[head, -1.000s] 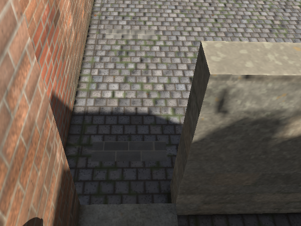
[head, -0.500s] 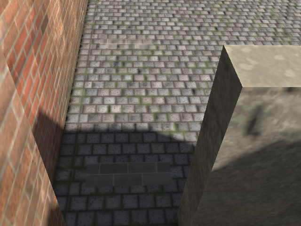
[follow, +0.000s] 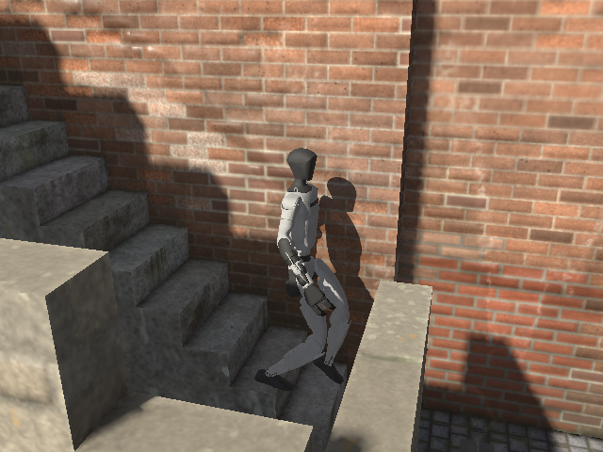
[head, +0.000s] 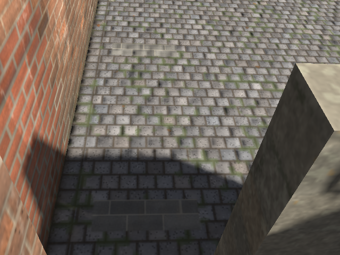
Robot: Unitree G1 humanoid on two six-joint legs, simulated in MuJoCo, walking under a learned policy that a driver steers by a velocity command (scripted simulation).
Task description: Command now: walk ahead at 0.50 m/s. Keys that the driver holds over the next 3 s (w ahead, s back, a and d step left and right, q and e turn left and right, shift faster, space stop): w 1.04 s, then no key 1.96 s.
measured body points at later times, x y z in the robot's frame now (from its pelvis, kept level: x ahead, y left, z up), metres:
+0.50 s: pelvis +0.24 -0.01 -0.22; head +0.23 +0.04 +0.23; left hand +0.39 +0.20 -0.35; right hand +0.19 -0.26 -0.34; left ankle +0.05 +0.11 -0.78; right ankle +0.34 -0.17 -0.91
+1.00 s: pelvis +0.55 +0.00 -0.39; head +0.57 +0.03 +0.05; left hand +0.56 +0.27 -0.55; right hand +0.42 -0.27 -0.51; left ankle +0.67 +0.14 -1.14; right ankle +0.30 -0.16 -0.99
